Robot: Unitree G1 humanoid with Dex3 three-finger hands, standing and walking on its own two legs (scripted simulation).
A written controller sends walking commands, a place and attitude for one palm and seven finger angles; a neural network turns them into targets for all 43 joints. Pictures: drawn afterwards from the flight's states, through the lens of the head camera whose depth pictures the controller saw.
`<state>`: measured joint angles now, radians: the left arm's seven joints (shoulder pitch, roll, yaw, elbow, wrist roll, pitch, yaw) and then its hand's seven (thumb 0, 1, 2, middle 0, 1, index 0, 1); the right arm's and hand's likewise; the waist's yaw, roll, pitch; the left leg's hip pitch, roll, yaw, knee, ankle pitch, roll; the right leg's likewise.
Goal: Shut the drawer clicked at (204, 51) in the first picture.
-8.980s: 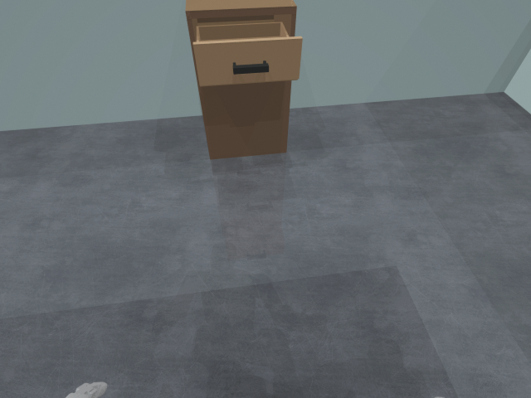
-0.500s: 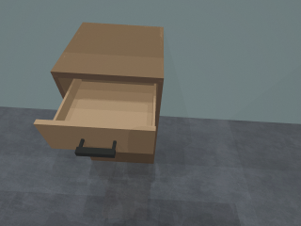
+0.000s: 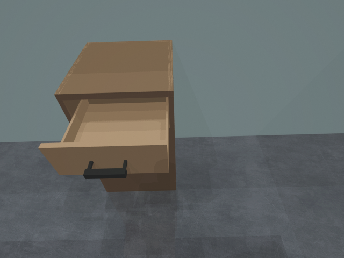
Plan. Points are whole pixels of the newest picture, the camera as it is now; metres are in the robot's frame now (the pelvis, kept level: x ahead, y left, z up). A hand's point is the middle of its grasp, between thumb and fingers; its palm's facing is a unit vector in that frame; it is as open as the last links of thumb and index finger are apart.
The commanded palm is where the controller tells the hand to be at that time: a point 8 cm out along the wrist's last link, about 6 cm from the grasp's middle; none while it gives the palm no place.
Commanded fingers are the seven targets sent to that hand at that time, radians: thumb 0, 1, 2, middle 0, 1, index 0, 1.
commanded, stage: come to a stop and stand still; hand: left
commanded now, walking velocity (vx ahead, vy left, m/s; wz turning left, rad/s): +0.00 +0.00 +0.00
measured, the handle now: (106, 168) +0.41 +0.24 -0.10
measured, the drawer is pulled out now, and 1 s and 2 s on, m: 0.23 0.23 0.23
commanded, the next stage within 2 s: look again from close up in 0.68 s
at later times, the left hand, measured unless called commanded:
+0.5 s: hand out of the picture -0.02 +0.13 -0.17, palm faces +0.02 -0.99 -0.16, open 7.3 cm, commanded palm none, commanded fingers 0.00 0.90 0.90 -0.20 -0.30 -0.20 -0.30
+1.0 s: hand out of the picture +0.00 +0.13 -0.17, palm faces +0.04 -0.98 -0.18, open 7.3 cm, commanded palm none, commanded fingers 0.00 0.90 0.90 -0.20 -0.30 -0.20 -0.30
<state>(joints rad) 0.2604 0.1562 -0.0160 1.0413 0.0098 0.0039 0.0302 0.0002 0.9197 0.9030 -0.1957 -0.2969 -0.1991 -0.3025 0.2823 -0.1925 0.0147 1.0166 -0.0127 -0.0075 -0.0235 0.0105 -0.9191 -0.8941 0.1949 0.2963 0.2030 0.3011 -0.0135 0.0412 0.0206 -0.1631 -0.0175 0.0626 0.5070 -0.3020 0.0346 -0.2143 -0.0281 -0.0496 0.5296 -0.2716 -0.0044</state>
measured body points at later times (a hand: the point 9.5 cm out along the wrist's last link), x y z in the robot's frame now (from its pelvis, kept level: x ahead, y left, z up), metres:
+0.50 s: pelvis +0.00 -0.03 +0.01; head +0.02 -0.04 +0.45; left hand -0.02 +0.18 -0.15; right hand -0.04 -0.24 -0.16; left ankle -0.01 +0.10 -0.74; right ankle +0.01 -0.12 -0.74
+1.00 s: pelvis +0.01 -0.04 +0.01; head +0.02 -0.04 +0.46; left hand +0.00 +0.18 -0.15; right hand +0.00 -0.24 -0.16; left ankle -0.01 +0.10 -0.74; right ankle +0.01 -0.12 -0.74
